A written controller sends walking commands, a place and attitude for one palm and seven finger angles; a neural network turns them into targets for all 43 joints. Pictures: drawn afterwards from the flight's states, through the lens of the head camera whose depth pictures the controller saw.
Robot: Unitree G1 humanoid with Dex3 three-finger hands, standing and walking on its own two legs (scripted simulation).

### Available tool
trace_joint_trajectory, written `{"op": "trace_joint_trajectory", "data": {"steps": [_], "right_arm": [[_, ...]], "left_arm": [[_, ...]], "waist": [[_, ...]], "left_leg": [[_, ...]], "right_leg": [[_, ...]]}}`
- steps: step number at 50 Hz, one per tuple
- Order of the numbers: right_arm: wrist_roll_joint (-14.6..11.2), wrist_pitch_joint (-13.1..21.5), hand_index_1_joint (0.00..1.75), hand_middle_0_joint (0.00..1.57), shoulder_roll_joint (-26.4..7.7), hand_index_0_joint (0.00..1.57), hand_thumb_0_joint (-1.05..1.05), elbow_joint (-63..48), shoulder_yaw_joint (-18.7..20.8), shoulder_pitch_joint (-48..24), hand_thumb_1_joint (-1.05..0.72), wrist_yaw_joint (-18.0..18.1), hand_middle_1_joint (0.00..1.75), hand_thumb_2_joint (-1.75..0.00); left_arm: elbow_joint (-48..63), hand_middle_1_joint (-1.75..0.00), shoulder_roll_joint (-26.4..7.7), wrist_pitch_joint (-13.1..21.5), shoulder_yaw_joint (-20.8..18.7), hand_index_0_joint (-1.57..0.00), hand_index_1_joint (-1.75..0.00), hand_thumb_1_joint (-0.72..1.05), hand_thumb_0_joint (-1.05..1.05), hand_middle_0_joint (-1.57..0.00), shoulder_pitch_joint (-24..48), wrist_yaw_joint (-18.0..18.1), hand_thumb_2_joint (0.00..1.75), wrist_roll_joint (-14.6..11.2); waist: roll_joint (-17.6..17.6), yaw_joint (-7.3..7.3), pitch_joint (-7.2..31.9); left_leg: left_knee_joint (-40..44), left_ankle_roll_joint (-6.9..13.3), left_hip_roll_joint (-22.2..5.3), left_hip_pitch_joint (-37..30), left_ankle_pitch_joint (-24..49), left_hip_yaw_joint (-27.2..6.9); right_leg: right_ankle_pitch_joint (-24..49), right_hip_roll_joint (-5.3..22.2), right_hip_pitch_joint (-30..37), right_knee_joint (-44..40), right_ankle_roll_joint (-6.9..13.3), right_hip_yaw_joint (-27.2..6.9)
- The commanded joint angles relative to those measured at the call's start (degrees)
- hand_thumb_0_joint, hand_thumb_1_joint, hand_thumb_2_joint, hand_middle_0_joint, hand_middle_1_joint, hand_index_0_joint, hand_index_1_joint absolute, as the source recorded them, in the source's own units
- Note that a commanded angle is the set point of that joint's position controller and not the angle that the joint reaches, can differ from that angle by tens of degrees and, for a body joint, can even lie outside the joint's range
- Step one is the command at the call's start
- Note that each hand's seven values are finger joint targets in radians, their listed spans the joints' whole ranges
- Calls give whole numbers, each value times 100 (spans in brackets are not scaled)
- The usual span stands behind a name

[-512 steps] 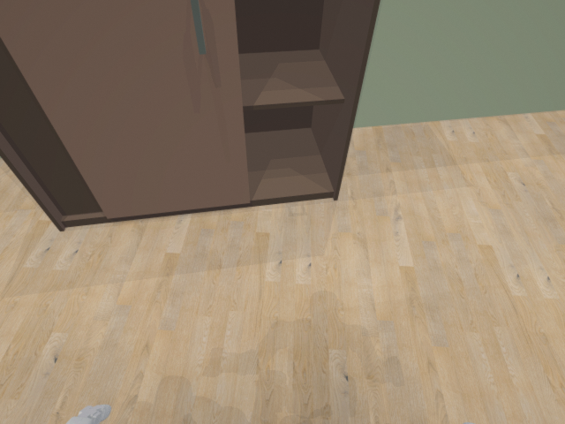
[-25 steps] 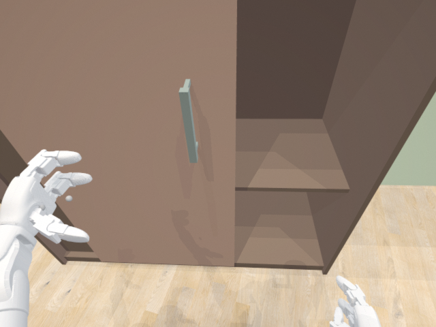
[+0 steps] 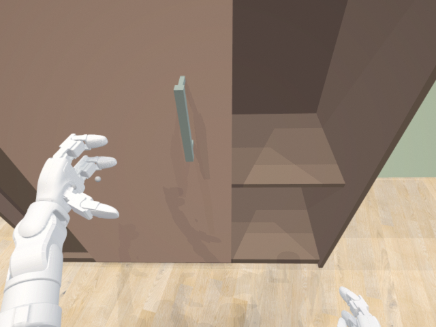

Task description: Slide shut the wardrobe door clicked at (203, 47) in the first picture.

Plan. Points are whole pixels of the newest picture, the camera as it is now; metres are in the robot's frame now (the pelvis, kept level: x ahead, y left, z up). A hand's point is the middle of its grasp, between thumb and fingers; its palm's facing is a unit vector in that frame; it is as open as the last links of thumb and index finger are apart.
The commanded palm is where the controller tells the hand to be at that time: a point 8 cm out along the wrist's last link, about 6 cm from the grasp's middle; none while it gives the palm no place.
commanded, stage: move the hooked fingers beside the handle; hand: left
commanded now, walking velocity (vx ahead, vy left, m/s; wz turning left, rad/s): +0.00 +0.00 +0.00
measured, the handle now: (186, 121) +0.52 +0.11 +0.12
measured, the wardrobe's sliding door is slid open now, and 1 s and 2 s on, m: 0.41 0.41 0.41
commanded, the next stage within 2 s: feel for the door with the fingertips in 1.84 s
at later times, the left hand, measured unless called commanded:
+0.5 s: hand (132, 157) +0.38 +0.19 +0.14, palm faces +0.06 -1.00 -0.02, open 14.0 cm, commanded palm +0.36 +0.24 +0.13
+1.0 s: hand (155, 135) +0.45 +0.17 +0.13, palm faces +0.06 -1.00 +0.00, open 14.0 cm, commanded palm +0.43 +0.21 +0.12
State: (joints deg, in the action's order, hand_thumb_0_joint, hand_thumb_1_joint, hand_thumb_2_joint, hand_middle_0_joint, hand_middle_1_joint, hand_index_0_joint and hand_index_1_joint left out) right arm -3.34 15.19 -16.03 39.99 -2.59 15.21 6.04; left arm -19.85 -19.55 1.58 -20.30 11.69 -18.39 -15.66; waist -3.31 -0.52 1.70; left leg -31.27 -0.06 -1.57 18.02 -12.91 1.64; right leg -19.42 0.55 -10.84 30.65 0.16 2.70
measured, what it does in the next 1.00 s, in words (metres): stands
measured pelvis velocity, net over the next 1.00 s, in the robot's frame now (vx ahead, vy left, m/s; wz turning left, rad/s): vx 0.01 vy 0.00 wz -0.02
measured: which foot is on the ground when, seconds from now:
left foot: down 0.00-1.00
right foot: down 0.00-1.00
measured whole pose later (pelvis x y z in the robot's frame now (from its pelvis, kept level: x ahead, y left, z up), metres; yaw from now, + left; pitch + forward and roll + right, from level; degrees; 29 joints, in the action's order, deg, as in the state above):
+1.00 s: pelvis +0.01 +0.00 -0.01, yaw -1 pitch +5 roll +0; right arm -2.0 6.6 -16.0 42.9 -0.6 20.0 2.7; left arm -51.1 -18.8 9.7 -17.3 40.3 -7.0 -8.6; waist -2.0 4.2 2.0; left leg -34.6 -0.1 -2.4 25.6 -14.4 2.5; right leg -20.5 -0.1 -18.9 34.0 0.3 1.6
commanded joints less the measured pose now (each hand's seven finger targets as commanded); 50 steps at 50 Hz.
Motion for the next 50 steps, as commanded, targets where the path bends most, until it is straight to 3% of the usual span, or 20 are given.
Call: {"op": "trace_joint_trajectory", "data": {"steps": [1, 4, 10, 15, 18, 19, 20, 21, 23, 25, 27, 28, 33, 35, 37, 40, 43, 45, 46, 50], "right_arm": [[48, 287, 30, 20, -662, 20, 0, -822, 293, -515, -90, 26, 30, -90], [50, 234, 30, 20, -613, 20, 0, -815, 283, -519, -90, -7, 30, -90], [62, 91, 30, 20, -637, 20, 0, -740, 308, -441, -90, -61, 30, -90], [72, -8, 30, 20, -614, 20, 0, -738, 321, -379, -90, -94, 30, -90], [92, -66, 30, 20, -633, 20, 0, -703, 340, -319, -90, -123, 30, -90], [72, -92, 30, 20, -604, 20, 0, -700, 326, -334, -90, -131, 30, -90], [72, -102, 30, 20, -600, 20, 0, -666, 331, -311, -90, -131, 30, -90], [75, -115, 30, 20, -621, 20, 0, -660, 341, -285, -90, -143, 30, -90], [83, -191, 30, 20, -648, 20, 0, -614, 337, -270, -90, -141, 30, -90], [77, -223, 30, 20, -627, 20, 0, -604, 335, -248, -90, -150, 30, -90], [86, -250, 30, 20, -624, 20, 0, -582, 358, -195, -90, -163, 30, -90], [104, -277, 30, 20, -647, 20, 0, -568, 354, -158, -90, -173, 30, -90], [111, -404, 30, 20, -685, 20, 0, -470, 365, -5, -90, -167, 30, -90], [110, -419, 30, 20, -661, 20, 0, -485, 376, 53, -90, -195, 30, -90], [113, -448, 30, 20, -685, 20, 0, -456, 404, 162, -90, -203, 30, -90], [111, -497, 30, 20, -694, 20, 0, -424, 413, 268, -90, -238, 30, -90], [132, -560, 30, 20, -757, 20, 0, -348, 450, 415, -90, -250, 30, -90], [139, -594, 30, 20, -759, 20, 0, -327, 462, 492, -90, -269, 30, -90], [146, -606, 30, 20, -735, 20, 0, -332, 479, 521, -90, -289, 30, -90], [165, -674, 30, 20, -735, 20, 0, -272, 506, 677, -90, -347, 30, -90]], "left_arm": [[1349, -120, -1379, 418, -314, -30, -120, -50, 0, -30, 2193, 253, 30, -29], [1355, -120, -1130, 452, -51, -30, -120, -50, 0, -30, 2335, 379, 30, 70], [903, -120, -1119, 397, -74, -30, -120, -50, 0, -30, 2428, 594, 30, 147], [837, -120, -916, 452, 177, -30, -120, -50, 0, -30, 2951, 739, 30, 246], [709, -120, -1005, 524, 99, -30, -120, -50, 0, -30, 2903, 840, 30, 301], [661, -120, -737, 528, 366, -30, -120, -50, 0, -30, 3072, 847, 30, 307], [601, -120, -708, 546, 399, -30, -120, -50, 0, -30, 3328, 877, 30, 304], [465, -120, -730, 543, 356, -30, -120, -50, 0, -30, 3295, 905, 30, 299], [316, -120, -891, 575, 275, -30, -120, -50, 0, -30, 3412, 984, 30, 378], [271, -120, -765, 615, 449, -30, -120, -50, 0, -30, 3860, 1042, 30, 414], [123, -120, -807, 674, 384, -30, -120, -50, 0, -30, 3945, 1094, 30, 428], [-39, -120, -930, 689, 269, -30, -120, -50, 0, -30, 3878, 1132, 30, 454], [-750, -120, -1170, 821, 127, -30, -120, -50, 0, -30, 4330, 1153, 30, 524], [-772, -120, -1078, 899, 213, -30, -120, -50, 0, -30, 4607, 1117, 30, 515], [-995, -120, -1147, 962, 164, -30, -120, -50, 0, -30, 4711, 1084, 30, 517], [-1269, -120, -959, 1023, 356, -30, -120, -50, 0, -30, 4980, 1059, 30, 535], [-1706, -120, -1182, 1082, 145, -30, -120, -50, 0, -30, 5140, 1095, 30, 568], [-1697, -120, -1304, 1165, 104, -30, -120, -50, 0, -30, 5493, 1115, 30, 605], [-1671, -120, -1171, 1216, 210, -30, -120, -50, 0, -30, 5580, 1126, 30, 634], [-1974, -120, -1158, 1323, 193, -30, -120, -50, 0, -30, 5812, 1190, 30, 693]], "waist": [[62, 62, 1196], [-110, 83, 1185], [209, 78, 1155], [65, 147, 1298], [238, 110, 1398], [84, 197, 1288], [137, 242, 1199], [314, 211, 1214], [186, 194, 1227], [155, 287, 1231], [93, 248, 1386], [281, 223, 1374], [432, 309, 1326], [115, 333, 1499], [310, 365, 1594], [183, 455, 1576], [557, 469, 1559], [245, 500, 1734], [170, 525, 1852], [111, 583, 1890]], "left_leg": [[338, 206, 58, -1256, 770, -238], [341, 181, 52, -1291, 814, -213], [344, 160, 27, -1160, 874, -203], [303, 156, 29, -1268, 898, -202], [260, 154, 14, -1248, 1039, -209], [283, 146, 22, -1243, 950, -208], [266, 147, 20, -1244, 888, -214], [274, 152, 21, -1192, 821, -228], [268, 153, 26, -1159, 755, -206], [257, 153, 34, -1157, 754, -217], [227, 147, 35, -1223, 800, -206], [215, 160, 33, -1126, 755, -210], [149, 194, 59, -837, 632, -112], [92, 185, 77, -927, 734, -91], [64, 187, 68, -895, 831, -98], [-11, 196, 83, -849, 822, -89], [-64, 224, 72, -675, 783, -83], [-111, 211, 87, -703, 865, -85], [-140, 208, 82, -830, 1005, -89], [-226, 194, 61, -821, 1097, -112]], "right_leg": [[1490, -82, -555, -531, 29, -45], [1507, -76, -560, -516, 41, -36], [1620, -86, -521, -492, 41, -31], [1611, -87, -580, -464, 55, -51], [1729, -107, -500, -434, 60, -44], [1656, -99, -611, -431, 55, -48], [1631, -103, -687, -447, 53, -51], [1576, -107, -686, -449, 50, -43], [1478, -104, -694, -452, 60, -67], [1512, -89, -743, -436, 59, -82], [1543, -95, -727, -412, 70, -99], [1493, -110, -696, -420, 62, -88], [1526, -108, -706, -408, 37, -163], [1687, -93, -702, -358, 50, -193], [1806, -116, -672, -313, 48, -177], [1835, -121, -810, -280, 46, -187], [1812, -153, -864, -265, 29, -188], [1907, -134, -867, -187, 42, -209], [2000, -149, -902, -153, 45, -202], [2001, -181, -1064, -78, 52, -177]]}}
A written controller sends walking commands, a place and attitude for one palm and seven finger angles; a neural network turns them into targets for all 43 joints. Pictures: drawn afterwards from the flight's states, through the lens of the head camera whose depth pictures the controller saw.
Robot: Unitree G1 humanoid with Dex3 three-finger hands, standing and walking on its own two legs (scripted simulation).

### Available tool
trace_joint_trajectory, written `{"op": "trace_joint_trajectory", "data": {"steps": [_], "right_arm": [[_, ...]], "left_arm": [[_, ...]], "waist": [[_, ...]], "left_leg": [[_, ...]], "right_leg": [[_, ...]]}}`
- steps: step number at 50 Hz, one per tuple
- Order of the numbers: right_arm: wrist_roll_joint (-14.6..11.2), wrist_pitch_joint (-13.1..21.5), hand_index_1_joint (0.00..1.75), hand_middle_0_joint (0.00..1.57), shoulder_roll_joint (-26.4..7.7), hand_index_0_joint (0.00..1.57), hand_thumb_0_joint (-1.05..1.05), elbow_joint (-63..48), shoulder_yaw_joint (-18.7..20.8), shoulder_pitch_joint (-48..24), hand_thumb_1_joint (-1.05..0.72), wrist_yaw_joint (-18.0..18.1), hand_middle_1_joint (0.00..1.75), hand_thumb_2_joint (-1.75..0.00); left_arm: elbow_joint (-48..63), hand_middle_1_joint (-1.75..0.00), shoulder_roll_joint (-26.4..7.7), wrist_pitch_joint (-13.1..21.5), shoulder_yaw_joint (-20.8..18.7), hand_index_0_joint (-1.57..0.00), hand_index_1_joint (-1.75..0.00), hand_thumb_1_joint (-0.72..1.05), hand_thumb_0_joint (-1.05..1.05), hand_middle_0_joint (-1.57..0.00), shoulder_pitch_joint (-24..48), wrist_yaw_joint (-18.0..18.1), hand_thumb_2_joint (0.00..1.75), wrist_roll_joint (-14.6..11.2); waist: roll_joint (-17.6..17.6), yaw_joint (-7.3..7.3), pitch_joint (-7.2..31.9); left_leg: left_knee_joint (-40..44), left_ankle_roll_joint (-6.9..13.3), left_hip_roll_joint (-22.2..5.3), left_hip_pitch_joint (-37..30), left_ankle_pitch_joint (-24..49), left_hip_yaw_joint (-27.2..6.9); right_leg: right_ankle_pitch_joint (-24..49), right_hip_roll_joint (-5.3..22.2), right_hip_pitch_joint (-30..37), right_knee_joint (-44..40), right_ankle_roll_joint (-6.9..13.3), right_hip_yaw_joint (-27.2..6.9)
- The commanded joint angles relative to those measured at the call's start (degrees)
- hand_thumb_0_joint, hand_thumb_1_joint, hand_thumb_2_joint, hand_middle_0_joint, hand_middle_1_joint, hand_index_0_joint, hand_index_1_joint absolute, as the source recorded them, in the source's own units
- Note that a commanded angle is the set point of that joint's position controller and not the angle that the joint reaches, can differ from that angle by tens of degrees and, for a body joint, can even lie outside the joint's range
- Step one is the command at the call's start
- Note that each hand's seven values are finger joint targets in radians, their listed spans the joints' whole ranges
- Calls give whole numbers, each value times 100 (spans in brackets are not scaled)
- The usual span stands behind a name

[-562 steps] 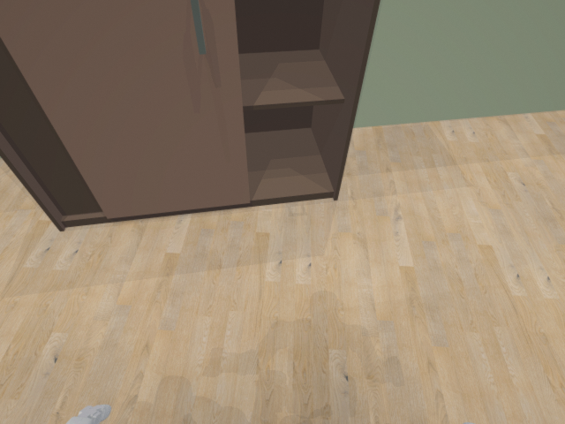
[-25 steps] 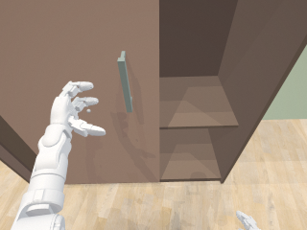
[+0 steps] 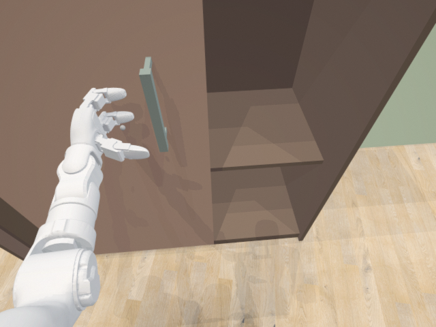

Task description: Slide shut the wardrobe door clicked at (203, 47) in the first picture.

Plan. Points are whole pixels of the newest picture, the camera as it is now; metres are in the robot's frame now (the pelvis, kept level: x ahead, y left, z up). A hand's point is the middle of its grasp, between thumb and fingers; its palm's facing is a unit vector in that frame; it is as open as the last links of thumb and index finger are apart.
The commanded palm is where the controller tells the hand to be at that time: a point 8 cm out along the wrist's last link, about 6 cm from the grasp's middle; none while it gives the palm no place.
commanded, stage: move the hooked fingers beside the handle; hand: left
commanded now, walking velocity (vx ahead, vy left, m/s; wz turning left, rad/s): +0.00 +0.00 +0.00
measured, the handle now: (156, 108) +0.51 +0.12 +0.12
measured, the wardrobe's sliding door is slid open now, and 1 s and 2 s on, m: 0.41 0.41 0.41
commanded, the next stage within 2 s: feel for the door with the fingertips in 0.84 s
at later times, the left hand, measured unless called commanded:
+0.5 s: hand (123, 129) +0.44 +0.17 +0.13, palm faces +0.09 -1.00 +0.01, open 14.0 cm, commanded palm +0.41 +0.22 +0.13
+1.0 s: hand (131, 127) +0.45 +0.16 +0.13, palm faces +0.09 -1.00 +0.00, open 14.0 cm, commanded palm +0.42 +0.21 +0.13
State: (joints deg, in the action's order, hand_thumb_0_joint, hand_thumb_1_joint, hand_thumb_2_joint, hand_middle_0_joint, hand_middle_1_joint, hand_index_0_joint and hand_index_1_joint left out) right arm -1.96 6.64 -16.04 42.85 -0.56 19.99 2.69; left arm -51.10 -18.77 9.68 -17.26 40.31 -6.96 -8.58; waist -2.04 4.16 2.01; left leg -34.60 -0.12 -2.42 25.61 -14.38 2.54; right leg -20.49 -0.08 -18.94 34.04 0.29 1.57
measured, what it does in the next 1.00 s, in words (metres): stands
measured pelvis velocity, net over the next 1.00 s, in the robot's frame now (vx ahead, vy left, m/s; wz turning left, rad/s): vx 0.00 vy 0.00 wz -0.01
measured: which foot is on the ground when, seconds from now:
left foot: down 0.00-1.00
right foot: down 0.00-1.00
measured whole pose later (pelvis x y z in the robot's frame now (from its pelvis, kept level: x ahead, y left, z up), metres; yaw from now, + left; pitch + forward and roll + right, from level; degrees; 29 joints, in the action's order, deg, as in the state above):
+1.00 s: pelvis +0.00 +0.00 +0.00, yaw +0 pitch +6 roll -1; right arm -1.9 4.1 -15.0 41.2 -0.6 19.8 1.4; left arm -51.3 -16.7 11.2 -16.6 40.6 -4.0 -7.5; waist -2.4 4.3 2.9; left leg -36.3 0.0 -2.5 27.2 -15.4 2.7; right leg -21.3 -0.1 -20.5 35.6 0.2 1.2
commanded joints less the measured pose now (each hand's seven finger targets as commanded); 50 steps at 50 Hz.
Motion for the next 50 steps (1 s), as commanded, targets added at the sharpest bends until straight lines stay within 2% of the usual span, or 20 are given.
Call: {"op": "trace_joint_trajectory", "data": {"steps": [1, 3, 5, 8, 10, 12, 15, 17, 20, 22, 25, 28, 31, 32, 33, 37, 38, 44, 47, 50], "right_arm": [[41, 170, 30, 20, -740, 20, 0, -564, 319, 244, -90, -28, 30, -90], [63, 113, 30, 20, -791, 20, 0, -538, 332, 337, -90, -45, 30, -90], [74, 84, 30, 20, -731, 20, 0, -675, 346, 308, -90, -102, 30, -90], [72, -3, 30, 20, -754, 20, 0, -728, 361, 334, -90, -125, 30, -90], [52, -43, 30, 20, -733, 20, 0, -841, 366, 274, -90, -133, 30, -90], [33, -53, 30, 20, -701, 20, 0, -858, 357, 247, -90, -126, 30, -90], [27, -49, 30, 20, -713, 20, 0, -852, 371, 209, -90, -106, 30, -90], [20, -8, 30, 20, -671, 20, 0, -847, 374, 159, -90, -98, 30, -90], [10, 29, 30, 20, -667, 20, 0, -787, 367, 132, -90, -93, 30, -90], [5, 33, 30, 20, -675, 20, 0, -773, 361, 93, -90, -90, 30, -90], [-4, 3, 30, 20, -661, 20, 0, -766, 310, 11, -90, -87, 30, -90], [-4, -4, 30, 20, -673, 20, 0, -787, 291, -40, -90, -74, 30, -90], [1, 20, 30, 20, -635, 20, 0, -836, 290, -84, -90, -83, 30, -90], [-6, 20, 30, 20, -630, 20, 0, -829, 287, -94, -90, -78, 30, -90], [3, 11, 30, 20, -658, 20, 0, -804, 283, -64, -90, -75, 30, -90], [-16, 15, 30, 20, -641, 20, 0, -804, 264, -71, -90, -90, 30, -90], [-3, -10, 30, 20, -689, 20, 0, -765, 278, -26, -90, -81, 30, -90], [13, -21, 30, 20, -653, 20, 0, -789, 277, 18, -90, -97, 30, -90], [20, -28, 30, 20, -687, 20, 0, -764, 300, 84, -90, -87, 30, -90], [21, -10, 30, 20, -657, 20, 0, -787, 319, 100, -90, -123, 30, -90]], "left_arm": [[1147, -120, -1183, 533, -99, -30, -120, -50, 0, -30, 2980, 64, 30, -6], [926, -120, -1601, 565, -464, -30, -120, -50, 0, -30, 2820, 127, 30, 52], [1145, -120, -1374, 577, -380, -30, -120, -50, 0, -30, 2498, 123, 30, 71], [1088, -120, -1542, 528, -550, -30, -120, -50, 0, -30, 2111, 119, 30, 94], [1346, -120, -1520, 496, -572, -30, -120, -50, 0, -30, 1895, 84, 30, 52], [1497, -120, -1250, 458, -342, -30, -120, -50, 0, -30, 2051, 67, 30, 13], [1790, -120, -1299, 461, -358, -30, -120, -50, 0, -30, 2141, 81, 30, -26], [2205, -120, -1090, 507, -137, -30, -120, -50, 0, -30, 2346, 72, 30, -42], [2144, -120, -872, 421, 7, -30, -120, -50, 0, -30, 2162, 109, 30, -88], [2063, -120, -931, 338, -68, -30, -120, -50, 0, -30, 2065, 142, 30, -91], [1808, -120, -833, 230, 35, -30, -120, -50, 0, -30, 2122, 204, 30, -50], [1815, -120, -985, 290, -31, -30, -120, -50, 0, -30, 2350, 250, 30, -2], [1949, -120, -848, 390, 76, -30, -120, -50, 0, -30, 2437, 242, 30, -21], [1833, -120, -766, 387, 130, -30, -120, -50, 0, -30, 2400, 240, 30, -28], [1711, -120, -882, 393, 45, -30, -120, -50, 0, -30, 2406, 252, 30, -18], [1452, -120, -708, 379, 192, -30, -120, -50, 0, -30, 2591, 254, 30, -11], [1306, -120, -970, 389, -14, -30, -120, -50, 0, -30, 2523, 285, 30, 32], [1398, -120, -897, 536, 74, -30, -120, -50, 0, -30, 2775, 316, 30, 65], [1328, -120, -1147, 594, -136, -30, -120, -50, 0, -30, 2762, 308, 30, 53], [1505, -120, -914, 599, 3, -30, -120, -50, 0, -30, 2630, 286, 30, 33]], "waist": [[9, 116, 1969], [231, 14, 2039], [-126, -72, 2299], [258, -114, 2151], [103, -170, 2140], [162, -60, 1956], [134, -30, 1993], [-186, 21, 2162], [-19, 35, 2075], [-21, -8, 2002], [149, 38, 1646], [78, 25, 1689], [-69, 20, 1937], [87, 47, 1873], [175, 42, 1804], [110, 82, 1658], [269, 49, 1647], [-13, 75, 1883], [229, 51, 1951], [-10, 24, 2134]], "left_leg": [[72, 198, 143, -1631, 1336, -202], [38, 217, 151, -1470, 1456, -192], [20, 190, 157, -1648, 1727, -149], [16, 227, 150, -1399, 1765, -108], [62, 218, 153, -1353, 1742, -50], [65, 226, 132, -1410, 1681, -62], [61, 233, 126, -1512, 1590, -79], [32, 209, 102, -1861, 1781, -136], [28, 202, 80, -1918, 1815, -196], [50, 194, 90, -1860, 1771, -186], [105, 214, 118, -1576, 1387, -167], [94, 217, 131, -1560, 1255, -171], [82, 184, 123, -1791, 1380, -217], [82, 187, 113, -1752, 1344, -221], [67, 205, 119, -1660, 1286, -206], [82, 192, 134, -1554, 1082, -215], [71, 203, 134, -1438, 1068, -216], [52, 190, 142, -1542, 1083, -226], [57, 200, 144, -1447, 1142, -211], [23, 186, 141, -1630, 1364, -208]], "right_leg": [[2171, -131, -271, -384, 40, -57], [2330, -152, -122, -340, 42, -65], [2574, -142, -22, -258, 58, -64], [2741, -172, 130, -263, 46, -64], [2823, -160, 235, -260, 42, -81], [2681, -176, 70, -313, 34, -54], [2573, -184, 40, -349, 29, -64], [2549, -189, -90, -335, 45, -45], [2500, -205, -160, -350, 49, -3], [2483, -190, -154, -356, 48, 4], [2250, -169, -220, -416, 38, 4], [2105, -153, -223, -417, 56, -24], [2145, -150, -211, -370, 70, -20], [2116, -157, -239, -384, 62, -11], [2092, -165, -248, -404, 57, -26], [1924, -149, -376, -407, 59, -19], [1924, -152, -308, -404, 62, -28], [1905, -156, -336, -361, 62, -43], [2055, -164, -191, -341, 54, -55], [2198, -182, -171, -312, 68, -39]]}}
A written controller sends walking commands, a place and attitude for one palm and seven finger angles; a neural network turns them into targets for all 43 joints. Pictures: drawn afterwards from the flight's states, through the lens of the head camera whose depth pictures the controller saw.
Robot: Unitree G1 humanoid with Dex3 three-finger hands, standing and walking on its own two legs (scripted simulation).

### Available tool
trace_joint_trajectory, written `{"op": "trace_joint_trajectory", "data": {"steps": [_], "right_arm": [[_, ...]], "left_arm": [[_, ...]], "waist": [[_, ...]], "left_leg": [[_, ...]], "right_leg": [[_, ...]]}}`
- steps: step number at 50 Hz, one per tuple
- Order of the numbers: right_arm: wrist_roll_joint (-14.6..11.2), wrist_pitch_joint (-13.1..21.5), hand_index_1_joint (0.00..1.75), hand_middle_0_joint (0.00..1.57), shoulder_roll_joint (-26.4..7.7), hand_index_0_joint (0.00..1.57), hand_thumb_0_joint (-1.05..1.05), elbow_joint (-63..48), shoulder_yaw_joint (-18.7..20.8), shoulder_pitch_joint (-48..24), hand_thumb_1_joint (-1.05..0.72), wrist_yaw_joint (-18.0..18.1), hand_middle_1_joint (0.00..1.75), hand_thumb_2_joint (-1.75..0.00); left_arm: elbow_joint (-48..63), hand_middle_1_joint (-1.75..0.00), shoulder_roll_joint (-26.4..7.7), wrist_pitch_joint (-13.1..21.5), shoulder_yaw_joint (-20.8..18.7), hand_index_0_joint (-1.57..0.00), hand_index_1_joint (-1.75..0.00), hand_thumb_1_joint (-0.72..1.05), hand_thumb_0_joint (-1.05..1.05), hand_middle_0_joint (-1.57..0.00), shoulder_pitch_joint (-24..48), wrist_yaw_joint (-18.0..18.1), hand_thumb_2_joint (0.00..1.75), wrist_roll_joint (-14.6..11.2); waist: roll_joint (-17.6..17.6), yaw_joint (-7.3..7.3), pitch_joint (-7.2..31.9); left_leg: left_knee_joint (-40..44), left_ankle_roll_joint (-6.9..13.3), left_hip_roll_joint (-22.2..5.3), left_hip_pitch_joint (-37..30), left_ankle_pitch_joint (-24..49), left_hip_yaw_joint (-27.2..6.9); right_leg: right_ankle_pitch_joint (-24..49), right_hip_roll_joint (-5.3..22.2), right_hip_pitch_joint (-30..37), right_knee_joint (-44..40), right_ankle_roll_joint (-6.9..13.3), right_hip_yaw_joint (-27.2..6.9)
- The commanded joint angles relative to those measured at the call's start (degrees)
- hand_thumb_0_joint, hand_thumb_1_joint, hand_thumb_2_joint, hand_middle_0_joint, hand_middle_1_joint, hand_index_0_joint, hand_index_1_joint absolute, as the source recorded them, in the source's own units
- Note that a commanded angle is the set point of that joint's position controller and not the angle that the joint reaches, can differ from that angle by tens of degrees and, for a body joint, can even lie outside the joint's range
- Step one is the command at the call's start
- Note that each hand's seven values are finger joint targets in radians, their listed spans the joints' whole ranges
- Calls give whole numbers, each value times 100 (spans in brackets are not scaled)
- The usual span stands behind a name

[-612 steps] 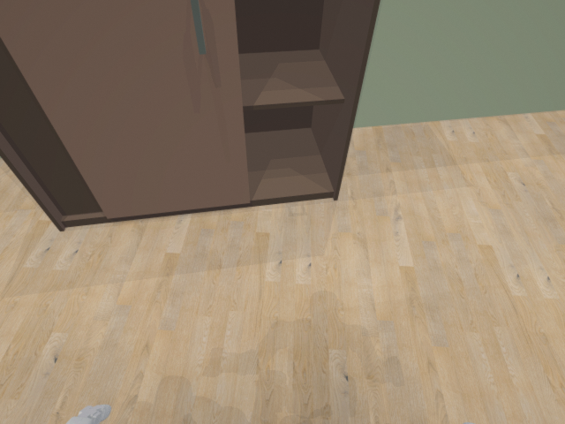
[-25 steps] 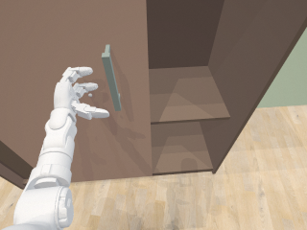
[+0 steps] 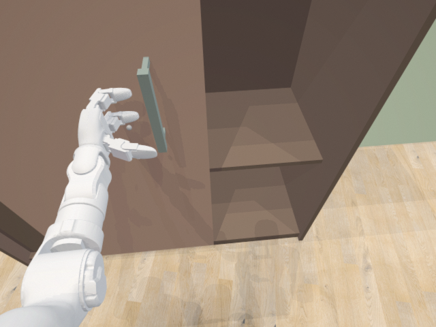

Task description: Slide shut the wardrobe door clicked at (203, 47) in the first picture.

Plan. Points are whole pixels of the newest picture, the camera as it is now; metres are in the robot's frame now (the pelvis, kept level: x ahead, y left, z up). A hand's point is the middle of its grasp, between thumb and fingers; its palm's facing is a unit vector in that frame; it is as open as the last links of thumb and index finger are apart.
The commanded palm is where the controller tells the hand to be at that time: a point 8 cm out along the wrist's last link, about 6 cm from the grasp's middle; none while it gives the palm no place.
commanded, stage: feel for the door with the fingertips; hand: left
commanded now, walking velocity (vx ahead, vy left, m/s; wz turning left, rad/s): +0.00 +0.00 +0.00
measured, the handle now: (155, 109) +0.51 +0.12 +0.12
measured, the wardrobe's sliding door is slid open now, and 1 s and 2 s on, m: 0.41 0.41 0.41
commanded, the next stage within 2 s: slide the fingers in behind the handle in 0.80 s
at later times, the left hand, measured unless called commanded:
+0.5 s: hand (139, 125) +0.45 +0.14 +0.13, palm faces +0.11 -0.99 +0.00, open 14.0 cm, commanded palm +0.42 +0.19 +0.13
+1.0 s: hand (139, 119) +0.47 +0.15 +0.13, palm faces +0.10 -1.00 +0.01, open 13.7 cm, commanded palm +0.44 +0.19 +0.13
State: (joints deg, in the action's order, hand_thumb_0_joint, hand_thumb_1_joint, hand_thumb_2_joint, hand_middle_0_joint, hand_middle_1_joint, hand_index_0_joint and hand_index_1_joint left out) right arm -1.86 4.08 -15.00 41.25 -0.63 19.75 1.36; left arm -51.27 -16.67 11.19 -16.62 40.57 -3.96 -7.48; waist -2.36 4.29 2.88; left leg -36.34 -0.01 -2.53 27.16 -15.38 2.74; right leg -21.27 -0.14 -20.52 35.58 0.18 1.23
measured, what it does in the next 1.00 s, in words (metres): stands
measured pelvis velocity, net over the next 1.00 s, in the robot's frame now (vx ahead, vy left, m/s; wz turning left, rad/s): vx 0.00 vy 0.00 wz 0.00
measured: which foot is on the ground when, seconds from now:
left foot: down 0.00-1.00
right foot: down 0.00-1.00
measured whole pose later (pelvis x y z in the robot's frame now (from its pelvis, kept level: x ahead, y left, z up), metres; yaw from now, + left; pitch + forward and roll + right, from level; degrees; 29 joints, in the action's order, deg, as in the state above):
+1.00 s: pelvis +0.00 +0.00 +0.00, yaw +0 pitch +8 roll -1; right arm -1.1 3.3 -14.6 42.8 0.1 21.5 0.0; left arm -57.3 -16.0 13.1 -16.7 46.5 -1.2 -5.9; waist -2.2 5.3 3.6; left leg -38.0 0.2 -2.7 29.9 -15.9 2.7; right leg -21.6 -0.3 -23.1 36.9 0.0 1.1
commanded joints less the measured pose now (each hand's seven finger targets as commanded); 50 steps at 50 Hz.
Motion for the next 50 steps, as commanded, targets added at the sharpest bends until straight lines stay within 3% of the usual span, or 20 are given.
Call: {"op": "trace_joint_trajectory", "data": {"steps": [1, 4, 7, 8, 12, 14, 18, 21, 23, 25, 28, 34, 35, 37, 38, 41, 43, 45, 48, 50], "right_arm": [[4, 249, 30, 20, -751, 20, 0, -622, 329, 120, -90, -1, 30, -90], [6, 261, 30, 20, -752, 20, 0, -580, 353, 162, -90, -33, 30, -90], [9, 266, 30, 20, -747, 20, 0, -588, 363, 151, -90, -56, 30, -90], [28, 249, 30, 20, -783, 20, 0, -567, 376, 162, -90, -52, 30, -90], [31, 258, 30, 20, -686, 20, 0, -634, 372, 76, -90, -76, 30, -90], [37, 249, 30, 20, -705, 20, 0, -588, 365, 73, -90, -67, 30, -90], [49, 215, 30, 20, -734, 20, 0, -571, 353, 51, -90, -21, 30, -90], [40, 214, 30, 20, -691, 20, 0, -549, 318, 35, -90, 1, 30, -90], [42, 209, 30, 20, -709, 20, 0, -540, 325, 60, -90, 0, 30, -90], [22, 217, 30, 20, -691, 20, 0, -537, 332, 69, -90, -16, 30, -90], [20, 209, 30, 20, -756, 20, 0, -467, 329, 151, -90, -13, 30, -90], [61, 171, 30, 20, -755, 20, 0, -453, 342, 263, -90, -51, 30, -90], [59, 174, 30, 20, -730, 20, 0, -468, 347, 258, -90, -64, 30, -90], [67, 177, 30, 20, -752, 20, 0, -425, 368, 327, -90, -74, 30, -90], [84, 152, 30, 20, -801, 20, 0, -425, 374, 369, -90, -72, 30, -90], [70, 139, 30, 20, -750, 20, 0, -446, 369, 359, -90, -88, 30, -90], [80, 122, 30, 20, -802, 20, 0, -399, 387, 422, -90, -86, 30, -90], [74, 129, 30, 20, -755, 20, 0, -401, 369, 404, -90, -97, 30, -90], [89, 123, 30, 20, -814, 20, 0, -378, 383, 461, -90, -93, 30, -90], [75, 151, 30, 20, -747, 20, 0, -429, 377, 409, -90, -121, 30, -90]], "left_arm": [[1495, -120, -945, 424, 73, -30, -120, -50, 0, -30, 2533, -23, 30, -97], [1456, -120, -767, 370, 147, -30, -120, -50, 0, -30, 2511, 43, 30, -121], [1587, -120, -799, 336, 98, -30, -120, -50, 0, -30, 2468, 167, 30, -88], [1504, -120, -1019, 311, -127, -30, -120, -50, 0, -30, 2277, 227, 30, -59], [1960, -120, -782, 367, 82, -30, -120, -50, 0, -30, 2293, 336, 30, 3], [1842, -120, -844, 325, 20, -30, -120, -50, 0, -30, 2338, 389, 30, 4], [1793, -120, -1185, 318, -214, -30, -120, -50, 0, -30, 2430, 434, 30, 70], [1638, -120, -936, 333, 36, -30, -120, -50, 0, -30, 2836, 372, 30, 50], [1539, -120, -970, 364, 11, -30, -120, -50, 0, -30, 2754, 319, 30, 54], [1448, -120, -691, 361, 240, -30, -120, -50, 0, -30, 2851, 251, 30, 10], [967, -120, -783, 317, 146, -30, -120, -50, 0, -30, 2907, 220, 30, -24], [988, -120, -1053, 515, -10, -30, -120, -50, 0, -30, 3351, 262, 30, 77], [1010, -120, -883, 534, 114, -30, -120, -50, 0, -30, 3383, 255, 30, 78], [875, -120, -919, 565, 51, -30, -120, -50, 0, -30, 3446, 265, 30, 62], [741, -120, -1190, 557, -189, -30, -120, -50, 0, -30, 3266, 290, 30, 84], [983, -120, -974, 604, 53, -30, -120, -50, 0, -30, 3577, 269, 30, 121], [814, -120, -1199, 563, -152, -30, -120, -50, 0, -30, 3413, 295, 30, 128], [867, -120, -866, 572, 120, -30, -120, -50, 0, -30, 3684, 288, 30, 113], [727, -120, -1209, 605, -157, -30, -120, -50, 0, -30, 3478, 303, 30, 128], [931, -120, -812, 634, 148, -30, -120, -50, 0, -30, 3512, 284, 30, 126]], "waist": [[4, 37, 1970], [144, 49, 1831], [209, 14, 1816], [370, -47, 1830], [73, -38, 1924], [351, 6, 1744], [313, -44, 1785], [259, 102, 1685], [168, 57, 1811], [109, 132, 1840], [441, 178, 1635], [119, 163, 2007], [-36, 182, 2065], [184, 211, 2061], [338, 125, 2080], [-5, 212, 2113], [215, 183, 2067], [1, 285, 1991], [233, 178, 2017], [-124, 219, 2082]], "left_leg": [[205, 170, 145, -1809, 1451, -224], [213, 192, 154, -1694, 1391, -197], [248, 194, 161, -1650, 1306, -183], [229, 212, 165, -1548, 1335, -156], [242, 190, 161, -1709, 1498, -118], [258, 204, 161, -1554, 1324, -113], [268, 219, 182, -1476, 1242, -68], [253, 216, 186, -1486, 1149, -80], [219, 209, 189, -1566, 1261, -90], [193, 191, 176, -1666, 1337, -115], [181, 215, 177, -1470, 1131, -137], [106, 193, 183, -1585, 1343, -195], [82, 180, 172, -1693, 1426, -196], [46, 179, 152, -1694, 1451, -217], [45, 193, 161, -1550, 1490, -217], [36, 184, 162, -1700, 1527, -207], [20, 190, 140, -1607, 1549, -219], [29, 180, 139, -1688, 1452, -230], [58, 190, 138, -1538, 1354, -238], [50, 162, 125, -1754, 1369, -257]], "right_leg": [[2243, -186, -86, -488, 73, 5], [2235, -200, -117, -525, 56, 14], [2183, -199, -80, -534, 54, 13], [2267, -201, 35, -546, 48, -9], [2412, -190, 78, -498, 59, -4], [2346, -193, 76, -547, 32, -11], [2357, -170, 182, -563, 28, -75], [2276, -155, 29, -573, 22, -74], [2342, -166, 56, -552, 47, -78], [2368, -168, -56, -523, 48, -44], [2186, -182, -186, -576, 28, -48], [2245, -175, -214, -414, 58, -35], [2253, -183, -290, -390, 65, -24], [2257, -204, -336, -386, 55, -11], [2312, -210, -224, -375, 59, -20], [2310, -207, -336, -356, 62, -21], [2300, -224, -323, -366, 59, -2], [2163, -227, -498, -374, 56, 8], [2089, -237, -373, -388, 64, -5], [1976, -236, -527, -365, 81, 24]]}}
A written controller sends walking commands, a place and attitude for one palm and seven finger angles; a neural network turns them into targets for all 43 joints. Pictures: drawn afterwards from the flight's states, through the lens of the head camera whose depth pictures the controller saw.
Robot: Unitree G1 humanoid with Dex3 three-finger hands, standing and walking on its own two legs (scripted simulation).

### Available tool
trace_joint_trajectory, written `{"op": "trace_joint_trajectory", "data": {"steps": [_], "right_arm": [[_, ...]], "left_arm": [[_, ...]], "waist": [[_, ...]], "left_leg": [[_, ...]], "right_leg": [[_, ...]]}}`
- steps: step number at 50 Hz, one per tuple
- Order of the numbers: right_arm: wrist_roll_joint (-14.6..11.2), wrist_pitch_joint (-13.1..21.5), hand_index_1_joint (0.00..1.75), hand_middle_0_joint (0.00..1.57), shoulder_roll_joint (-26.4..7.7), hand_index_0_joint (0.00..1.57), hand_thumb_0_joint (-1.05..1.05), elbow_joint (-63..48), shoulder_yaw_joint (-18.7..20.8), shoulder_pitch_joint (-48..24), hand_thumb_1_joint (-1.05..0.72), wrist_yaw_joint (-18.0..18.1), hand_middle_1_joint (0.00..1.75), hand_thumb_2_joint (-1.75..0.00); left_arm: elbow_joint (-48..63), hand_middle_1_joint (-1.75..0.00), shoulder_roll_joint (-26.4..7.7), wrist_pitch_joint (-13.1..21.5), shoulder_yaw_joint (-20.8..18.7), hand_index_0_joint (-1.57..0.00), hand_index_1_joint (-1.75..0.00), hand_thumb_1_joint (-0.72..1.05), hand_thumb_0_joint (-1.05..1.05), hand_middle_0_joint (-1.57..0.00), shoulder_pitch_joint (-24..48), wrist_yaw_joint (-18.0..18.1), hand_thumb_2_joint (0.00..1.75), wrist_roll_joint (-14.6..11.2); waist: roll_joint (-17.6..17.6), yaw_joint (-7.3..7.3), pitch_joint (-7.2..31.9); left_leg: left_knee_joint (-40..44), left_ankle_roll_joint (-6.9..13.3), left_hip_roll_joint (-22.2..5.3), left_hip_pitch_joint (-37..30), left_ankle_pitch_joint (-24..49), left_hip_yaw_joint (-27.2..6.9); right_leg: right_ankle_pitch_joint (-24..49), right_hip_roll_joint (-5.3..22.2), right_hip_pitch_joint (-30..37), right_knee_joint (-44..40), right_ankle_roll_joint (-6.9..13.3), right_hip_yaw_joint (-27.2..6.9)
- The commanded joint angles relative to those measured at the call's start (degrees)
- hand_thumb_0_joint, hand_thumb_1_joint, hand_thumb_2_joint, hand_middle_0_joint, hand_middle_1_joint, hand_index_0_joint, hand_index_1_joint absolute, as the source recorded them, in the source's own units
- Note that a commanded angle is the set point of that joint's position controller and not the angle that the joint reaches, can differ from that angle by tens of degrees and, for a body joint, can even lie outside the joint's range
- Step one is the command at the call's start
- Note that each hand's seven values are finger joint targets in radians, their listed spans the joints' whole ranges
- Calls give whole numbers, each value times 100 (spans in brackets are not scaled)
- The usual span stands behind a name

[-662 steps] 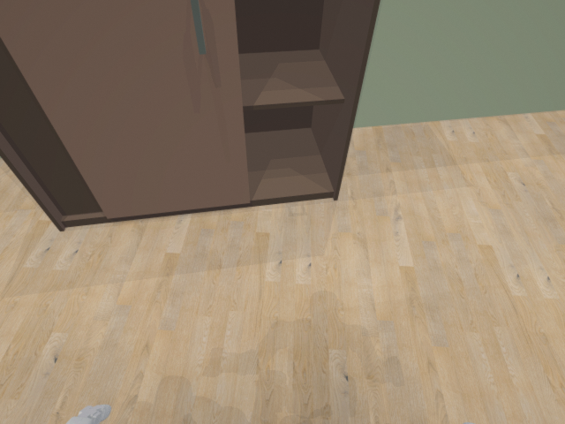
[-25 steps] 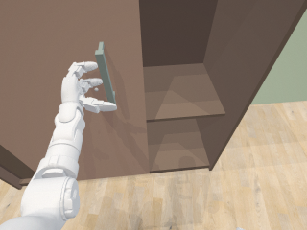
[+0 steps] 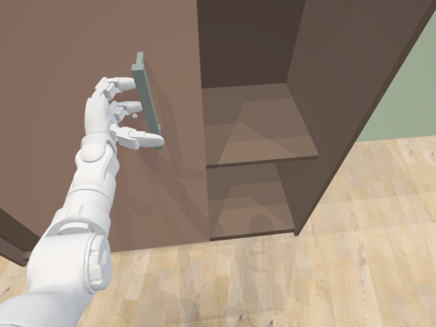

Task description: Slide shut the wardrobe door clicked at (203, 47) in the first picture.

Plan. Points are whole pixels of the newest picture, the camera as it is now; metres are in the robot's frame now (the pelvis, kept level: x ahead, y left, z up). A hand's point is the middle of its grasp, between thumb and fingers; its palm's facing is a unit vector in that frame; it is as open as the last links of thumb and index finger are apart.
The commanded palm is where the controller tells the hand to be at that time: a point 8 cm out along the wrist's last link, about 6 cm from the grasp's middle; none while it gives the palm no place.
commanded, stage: slide the fingers in behind the handle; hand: left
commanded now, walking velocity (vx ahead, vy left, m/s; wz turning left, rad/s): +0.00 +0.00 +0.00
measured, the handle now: (150, 105) +0.51 +0.12 +0.13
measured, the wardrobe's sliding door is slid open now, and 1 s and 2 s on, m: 0.41 0.41 0.41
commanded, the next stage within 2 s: grip the handle and tug to test in 1.72 s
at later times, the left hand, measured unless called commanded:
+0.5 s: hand (146, 121) +0.45 +0.12 +0.14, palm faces +0.10 -1.00 +0.01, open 14.0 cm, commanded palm +0.43 +0.17 +0.13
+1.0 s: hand (160, 118) +0.46 +0.10 +0.14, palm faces +0.09 -1.00 +0.01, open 14.0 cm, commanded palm +0.43 +0.15 +0.13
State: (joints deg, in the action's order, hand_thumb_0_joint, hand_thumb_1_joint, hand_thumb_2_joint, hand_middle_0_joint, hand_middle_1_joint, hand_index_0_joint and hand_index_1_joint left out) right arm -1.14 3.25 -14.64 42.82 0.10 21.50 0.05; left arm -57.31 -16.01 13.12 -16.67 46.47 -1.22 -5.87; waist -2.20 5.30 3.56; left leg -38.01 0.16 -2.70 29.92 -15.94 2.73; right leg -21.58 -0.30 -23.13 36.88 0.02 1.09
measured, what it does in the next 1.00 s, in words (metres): stands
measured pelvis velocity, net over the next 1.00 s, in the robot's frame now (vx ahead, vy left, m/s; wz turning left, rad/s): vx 0.01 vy -0.01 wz -0.01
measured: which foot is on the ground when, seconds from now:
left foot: down 0.00-1.00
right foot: down 0.00-1.00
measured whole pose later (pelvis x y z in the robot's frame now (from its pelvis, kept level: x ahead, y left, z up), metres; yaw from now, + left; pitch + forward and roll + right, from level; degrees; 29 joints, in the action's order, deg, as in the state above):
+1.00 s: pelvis +0.01 -0.01 +0.00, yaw +0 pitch +7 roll +0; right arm -0.9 3.1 -13.9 41.9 0.4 19.8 -0.7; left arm -50.0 -9.7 10.9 -12.6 42.5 4.7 -5.2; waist -2.5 4.8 3.9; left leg -36.2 -0.4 -2.9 27.5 -15.6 3.0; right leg -21.6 -0.6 -21.3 35.9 0.6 0.7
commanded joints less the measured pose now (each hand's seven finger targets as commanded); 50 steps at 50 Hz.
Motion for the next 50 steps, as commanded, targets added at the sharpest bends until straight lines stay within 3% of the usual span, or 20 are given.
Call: {"op": "trace_joint_trajectory", "data": {"steps": [1, 3, 5, 8, 10, 13, 15, 18, 20, 23, 25, 26, 29, 33, 36, 38, 40, 46, 48, 50], "right_arm": [[5, 248, 30, 20, -787, 20, 0, -585, 321, 239, -90, -4, 30, -90], [-1, 245, 30, 20, -827, 20, 0, -559, 312, 249, -90, -3, 30, -90], [-5, 252, 30, 20, -810, 20, 0, -575, 305, 234, -90, -2, 30, -90], [18, 245, 30, 20, -852, 20, 0, -611, 309, 225, -90, -1, 30, -90], [21, 252, 30, 20, -771, 20, 0, -708, 304, 155, -90, -24, 30, -90], [4, 246, 30, 20, -790, 20, 0, -717, 326, 131, -90, -23, 30, -90], [-18, 244, 30, 20, -764, 20, 0, -713, 291, 60, -90, -15, 30, -90], [-16, 260, 30, 20, -772, 20, 0, -724, 314, 28, -90, 1, 30, -90], [-18, 273, 30, 20, -709, 20, 0, -735, 298, -21, -90, -1, 30, -90], [-18, 267, 30, 20, -752, 20, 0, -669, 295, -2, -90, 24, 30, -90], [-19, 272, 30, 20, -726, 20, 0, -648, 275, -13, -90, 37, 30, -90], [-21, 275, 30, 20, -727, 20, 0, -639, 292, -8, -90, 37, 30, -90], [-5, 299, 30, 20, -689, 20, 0, -694, 301, -21, -90, -3, 30, -90], [-14, 265, 30, 20, -725, 20, 0, -640, 287, -9, -90, -4, 30, -90], [-10, 256, 30, 20, -683, 20, 0, -665, 288, -19, -90, -16, 30, -90], [16, 253, 30, 20, -711, 20, 0, -668, 314, 8, -90, -17, 30, -90], [26, 262, 30, 20, -672, 20, 0, -686, 309, -12, -90, -40, 30, -90], [24, 199, 30, 20, -682, 20, 0, -683, 322, -17, -90, -47, 30, -90], [29, 190, 30, 20, -682, 20, 0, -671, 315, -26, -90, -32, 30, -90], [36, 213, 30, 20, -632, 20, 0, -704, 309, -51, -90, -43, 30, -90]], "left_arm": [[1579, -120, -865, 439, 128, -30, -120, -50, 0, -30, 2848, 28, 30, -54], [1304, -120, -892, 369, 74, -30, -120, -50, 0, -30, 2611, 70, 30, -87], [1393, -120, -837, 369, 153, -30, -120, -50, 0, -30, 2872, 98, 30, -54], [1521, -120, -1271, 403, -224, -30, -120, -50, 0, -30, 2602, 206, 30, -2], [1886, -120, -1007, 436, -31, -30, -120, -50, 0, -30, 2519, 219, 30, 11], [1795, -120, -927, 348, -17, -30, -120, -50, 0, -30, 2153, 247, 30, -24], [1782, -120, -776, 269, 138, -30, -120, -50, 0, -30, 2381, 255, 30, -39], [2052, -120, -899, 275, 51, -30, -120, -50, 0, -30, 2357, 320, 30, -10], [2255, -120, -599, 286, 296, -30, -120, -50, 0, -30, 2485, 320, 30, -23], [1913, -120, -732, 217, 185, -30, -120, -50, 0, -30, 2389, 341, 30, -41], [1867, -120, -608, 211, 309, -30, -120, -50, 0, -30, 2662, 334, 30, -43], [1815, -120, -701, 222, 209, -30, -120, -50, 0, -30, 2553, 337, 30, -43], [2121, -120, -446, 287, 382, -30, -120, -50, 0, -30, 2449, 342, 30, -28], [1704, -120, -494, 182, 339, -30, -120, -50, 0, -30, 2429, 375, 30, -39], [1826, -120, -398, 201, 428, -30, -120, -50, 0, -30, 2613, 432, 30, 13], [1989, -120, -558, 263, 253, -30, -120, -50, 0, -30, 2504, 504, 30, 17], [2152, -120, -376, 293, 368, -30, -120, -50, 0, -30, 2547, 528, 30, -11], [1984, -120, -423, 162, 304, -30, -120, -50, 0, -30, 2181, 592, 30, 48], [2071, -120, -464, 157, 283, -30, -120, -50, 0, -30, 2348, 627, 30, 64], [2288, -120, -234, 181, 461, -30, -120, -50, 0, -30, 2351, 627, 30, 51]], "waist": [[-171, 100, 2058], [258, 94, 1806], [147, 147, 1750], [183, -10, 1965], [-30, -24, 2147], [448, -43, 1936], [313, 45, 1636], [171, -33, 1829], [0, 35, 1886], [375, 36, 1682], [378, 127, 1605], [355, 64, 1673], [14, 6, 2112], [496, 57, 1599], [169, 48, 1757], [290, -16, 2045], [214, 12, 2092], [492, -39, 1872], [482, -10, 1805], [214, -22, 1990]], "left_leg": [[207, 136, 130, -2104, 1426, -269], [247, 159, 122, -1854, 1264, -271], [290, 155, 130, -1787, 1073, -254], [294, 164, 136, -1809, 1186, -249], [283, 151, 145, -1940, 1379, -208], [290, 175, 124, -1784, 1379, -182], [341, 178, 144, -1659, 1076, -134], [335, 179, 155, -1806, 1185, -135], [325, 166, 159, -1943, 1277, -139], [342, 184, 161, -1732, 1102, -146], [358, 193, 176, -1698, 1000, -136], [338, 187, 176, -1711, 1041, -129], [289, 147, 173, -2096, 1475, -184], [346, 179, 183, -1658, 1137, -143], [317, 170, 207, -1774, 1225, -137], [284, 169, 191, -1895, 1482, -157], [272, 167, 200, -1974, 1578, -133], [335, 172, 207, -1691, 1460, -88], [340, 192, 210, -1686, 1430, -68], [331, 174, 215, -1857, 1564, -67]], "right_leg": [[1965, -231, -309, -499, 99, 45], [1860, -243, -284, -560, 85, 58], [1730, -228, -333, -550, 73, 50], [1818, -225, -131, -532, 86, 29], [2038, -220, -25, -477, 91, 28], [2122, -246, 62, -537, 75, 33], [1965, -214, -36, -617, 50, 10], [2018, -212, 47, -619, 72, -15], [2093, -206, 6, -600, 69, 1], [1995, -206, 22, -664, 52, -16], [1953, -189, -27, -679, 33, -21], [1993, -188, 13, -669, 43, -31], [2249, -200, 59, -541, 85, 21], [2104, -194, 43, -657, 48, 5], [2143, -180, 6, -609, 60, -14], [2345, -197, 160, -552, 69, -4], [2492, -197, 169, -540, 56, -10], [2541, -195, 306, -579, 38, -10], [2535, -188, 317, -616, 35, -22], [2634, -190, 332, -578, 50, -19]]}}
